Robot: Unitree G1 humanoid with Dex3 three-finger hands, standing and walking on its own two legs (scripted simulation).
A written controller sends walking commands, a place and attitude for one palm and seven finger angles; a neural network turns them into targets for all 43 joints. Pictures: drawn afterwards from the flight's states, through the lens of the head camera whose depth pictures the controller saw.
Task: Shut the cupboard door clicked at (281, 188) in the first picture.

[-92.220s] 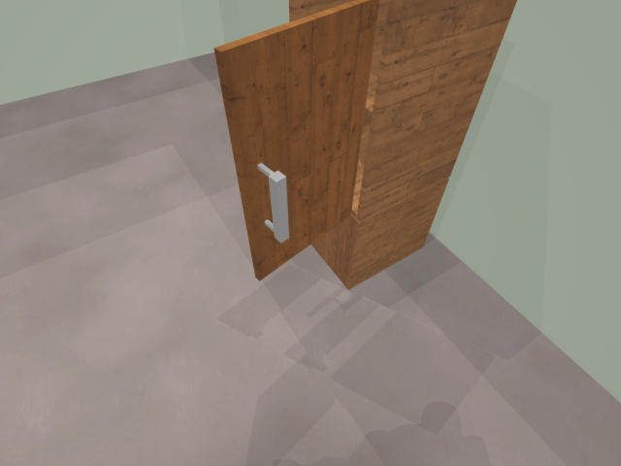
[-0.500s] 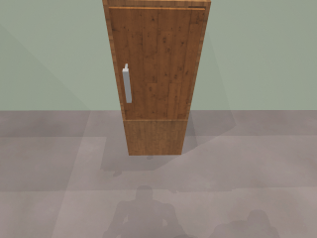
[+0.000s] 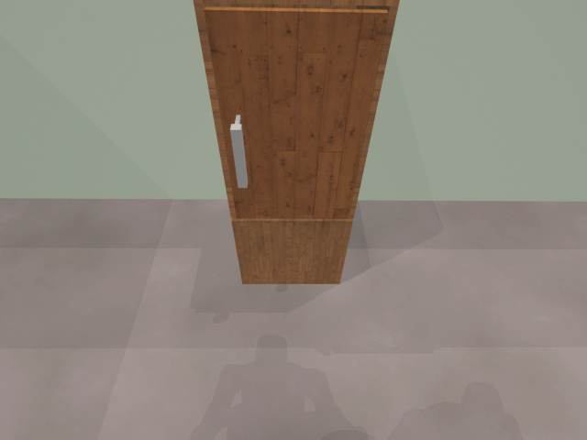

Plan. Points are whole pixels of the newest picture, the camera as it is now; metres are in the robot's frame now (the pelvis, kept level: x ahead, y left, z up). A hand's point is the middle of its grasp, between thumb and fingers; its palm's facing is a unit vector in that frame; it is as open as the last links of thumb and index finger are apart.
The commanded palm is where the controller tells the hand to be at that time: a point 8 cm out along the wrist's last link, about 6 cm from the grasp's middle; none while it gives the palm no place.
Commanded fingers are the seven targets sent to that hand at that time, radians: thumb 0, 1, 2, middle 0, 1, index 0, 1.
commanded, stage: look to check the result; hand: left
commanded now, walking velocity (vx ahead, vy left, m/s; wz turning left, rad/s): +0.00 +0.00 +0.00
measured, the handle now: (240, 152) +0.76 +0.18 -0.07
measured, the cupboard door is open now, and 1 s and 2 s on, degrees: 0 0 0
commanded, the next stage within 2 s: stand and wait in 0.30 s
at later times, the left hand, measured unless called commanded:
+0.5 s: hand out of the picture +0.04 +0.20 -0.17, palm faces +0.00 -0.96 -0.28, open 7.4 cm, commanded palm none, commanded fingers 0.00 0.90 0.90 -0.20 -0.30 -0.20 -0.30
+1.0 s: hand out of the picture +0.05 +0.18 -0.17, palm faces +0.00 -0.96 -0.27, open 7.4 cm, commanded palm none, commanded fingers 0.00 0.90 0.90 -0.20 -0.30 -0.20 -0.30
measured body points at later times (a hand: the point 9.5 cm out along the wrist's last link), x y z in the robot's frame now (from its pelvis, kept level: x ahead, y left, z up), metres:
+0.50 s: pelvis +0.01 -0.02 +0.00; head +0.02 -0.02 +0.45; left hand +0.04 +0.25 -0.15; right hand +0.05 -0.28 -0.15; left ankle +0.04 +0.10 -0.74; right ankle -0.03 -0.11 -0.74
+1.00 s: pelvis +0.03 -0.03 +0.00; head +0.04 -0.04 +0.45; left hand +0.05 +0.23 -0.15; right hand +0.06 -0.29 -0.15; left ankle +0.04 +0.10 -0.74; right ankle -0.03 -0.11 -0.74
